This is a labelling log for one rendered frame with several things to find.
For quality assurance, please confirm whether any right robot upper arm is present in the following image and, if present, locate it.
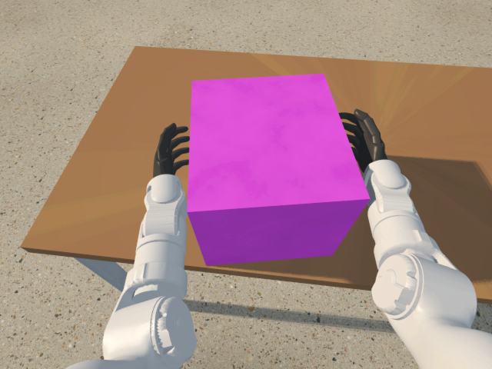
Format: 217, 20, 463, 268
371, 253, 492, 369

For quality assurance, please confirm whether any robot right hand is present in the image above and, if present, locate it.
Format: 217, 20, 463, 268
338, 109, 387, 173

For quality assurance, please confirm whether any robot left forearm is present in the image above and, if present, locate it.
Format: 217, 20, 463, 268
102, 175, 188, 356

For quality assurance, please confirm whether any carton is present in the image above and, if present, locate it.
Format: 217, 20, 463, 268
187, 74, 370, 266

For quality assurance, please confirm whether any robot left hand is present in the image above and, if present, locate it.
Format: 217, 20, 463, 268
153, 123, 190, 178

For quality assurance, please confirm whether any table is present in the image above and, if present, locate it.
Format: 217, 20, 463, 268
20, 46, 492, 304

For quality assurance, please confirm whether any robot right forearm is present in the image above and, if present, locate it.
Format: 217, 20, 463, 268
363, 160, 477, 322

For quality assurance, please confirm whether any left robot upper arm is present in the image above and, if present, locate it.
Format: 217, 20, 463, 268
65, 295, 197, 369

